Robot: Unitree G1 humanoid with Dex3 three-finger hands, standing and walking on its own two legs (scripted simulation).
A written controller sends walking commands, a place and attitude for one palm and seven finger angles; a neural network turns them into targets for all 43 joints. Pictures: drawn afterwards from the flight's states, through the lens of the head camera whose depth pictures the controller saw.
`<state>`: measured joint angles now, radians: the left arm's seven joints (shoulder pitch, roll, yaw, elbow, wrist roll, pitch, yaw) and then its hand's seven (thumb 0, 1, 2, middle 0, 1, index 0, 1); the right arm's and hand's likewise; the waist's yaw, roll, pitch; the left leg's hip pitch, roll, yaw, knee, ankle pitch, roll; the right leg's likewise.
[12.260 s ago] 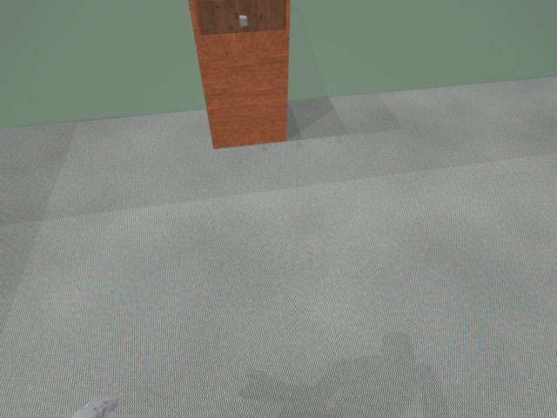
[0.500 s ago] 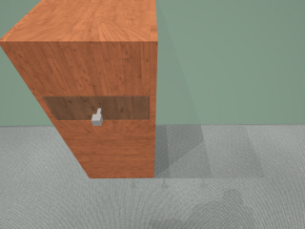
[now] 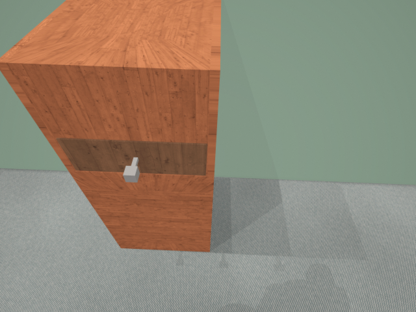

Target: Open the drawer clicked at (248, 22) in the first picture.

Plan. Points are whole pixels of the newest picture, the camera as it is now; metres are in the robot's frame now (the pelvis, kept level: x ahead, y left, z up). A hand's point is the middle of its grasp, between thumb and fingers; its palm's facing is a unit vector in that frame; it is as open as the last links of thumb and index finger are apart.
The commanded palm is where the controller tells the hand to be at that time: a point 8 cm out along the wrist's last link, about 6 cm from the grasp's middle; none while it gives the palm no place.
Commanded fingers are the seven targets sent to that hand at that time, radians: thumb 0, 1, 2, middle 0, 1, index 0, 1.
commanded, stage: come to a stop and stand still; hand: left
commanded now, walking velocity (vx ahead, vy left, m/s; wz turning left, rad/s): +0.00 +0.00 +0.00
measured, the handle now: (133, 168) +0.46 +0.24 -0.07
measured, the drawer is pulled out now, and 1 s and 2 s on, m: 0.00 0.00 0.00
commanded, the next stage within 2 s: look again from close up in 0.18 s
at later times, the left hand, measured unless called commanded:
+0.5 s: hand out of the picture -0.01 +0.16 -0.17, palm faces +0.04 -0.98 -0.19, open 7.3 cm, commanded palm none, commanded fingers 0.00 0.90 0.90 -0.20 -0.30 -0.20 -0.30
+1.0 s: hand out of the picture +0.04 +0.19 -0.12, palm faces -0.01 -0.90 -0.43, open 7.3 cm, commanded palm +0.09 +0.20 -0.05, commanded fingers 0.00 0.74 0.83 -0.21 -0.41 -0.21 -0.41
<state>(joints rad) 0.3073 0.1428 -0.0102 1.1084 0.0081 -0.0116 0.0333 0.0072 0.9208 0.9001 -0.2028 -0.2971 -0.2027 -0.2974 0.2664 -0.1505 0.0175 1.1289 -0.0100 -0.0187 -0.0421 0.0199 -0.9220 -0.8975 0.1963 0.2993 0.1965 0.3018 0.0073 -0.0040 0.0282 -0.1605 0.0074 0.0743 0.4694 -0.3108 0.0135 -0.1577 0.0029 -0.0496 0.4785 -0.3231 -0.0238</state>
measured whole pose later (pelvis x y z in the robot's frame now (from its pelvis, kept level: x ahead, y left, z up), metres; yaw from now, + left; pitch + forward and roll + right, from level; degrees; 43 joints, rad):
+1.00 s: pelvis -0.02 -0.01 +0.00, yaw -1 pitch -1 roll +1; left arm 0.49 0.22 -0.08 0.44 0.10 0.07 0.16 0.06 0.95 0.89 -0.21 -0.31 -0.21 -0.31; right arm 0.35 -0.20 0.00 0.97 0.05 -0.17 -0.10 0.03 -0.93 -0.90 0.20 0.30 0.20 0.30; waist 0.04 0.04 0.02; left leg -0.19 0.02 0.08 0.48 -0.28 -0.01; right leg -0.20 0.01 -0.04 0.52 -0.31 -0.05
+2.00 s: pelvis -0.03 +0.01 -0.02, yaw +0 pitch +6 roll +0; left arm 0.13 0.37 -0.07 0.04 1.00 0.06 0.33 0.00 -0.21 0.43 -0.30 -1.01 -0.30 -1.01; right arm 0.14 -0.27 -0.05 0.63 -0.03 0.11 -0.02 0.02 -0.90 -0.90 0.19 0.30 0.20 0.30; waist 0.07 0.06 -0.04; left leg -0.41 0.00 0.07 0.65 -0.34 0.03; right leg -0.41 -0.02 -0.04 0.67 -0.36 -0.01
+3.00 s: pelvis -0.03 +0.00 +0.00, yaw +1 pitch +4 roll +0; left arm -0.10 0.45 -0.07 0.15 0.93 0.02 0.11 0.00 -0.49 0.30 -0.32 -1.20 -0.32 -1.20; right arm 0.12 -0.25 -0.01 0.63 0.01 0.14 -0.03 0.01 -0.90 -0.90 0.20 0.30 0.20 0.30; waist 0.07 0.07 -0.02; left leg -0.30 -0.01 0.05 0.50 -0.27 0.02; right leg -0.29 -0.01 -0.06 0.52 -0.29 -0.02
